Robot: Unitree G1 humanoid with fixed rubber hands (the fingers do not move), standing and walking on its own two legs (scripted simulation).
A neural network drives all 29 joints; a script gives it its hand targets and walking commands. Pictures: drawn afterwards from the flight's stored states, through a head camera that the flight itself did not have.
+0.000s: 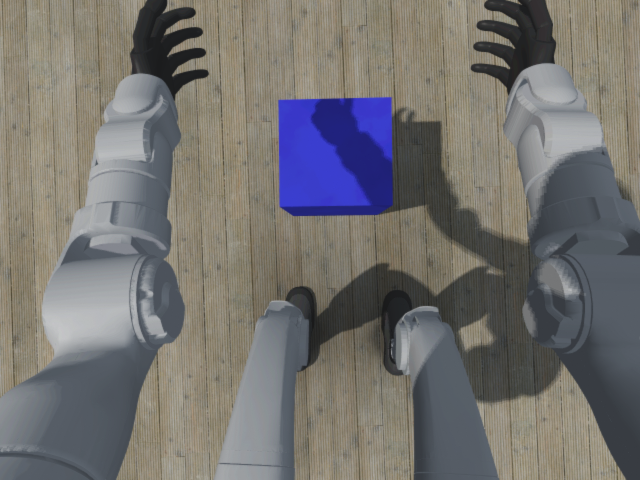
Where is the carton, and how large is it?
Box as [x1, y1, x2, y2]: [278, 97, 392, 215]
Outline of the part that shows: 390,97 278,100 279,198 280,206 293,215 377,214 392,204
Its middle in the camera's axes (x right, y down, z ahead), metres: +0.03 -0.16 +0.84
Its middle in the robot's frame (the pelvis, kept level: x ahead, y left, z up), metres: +0.52 +0.03 -0.52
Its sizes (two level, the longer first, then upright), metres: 0.210 0.200 0.250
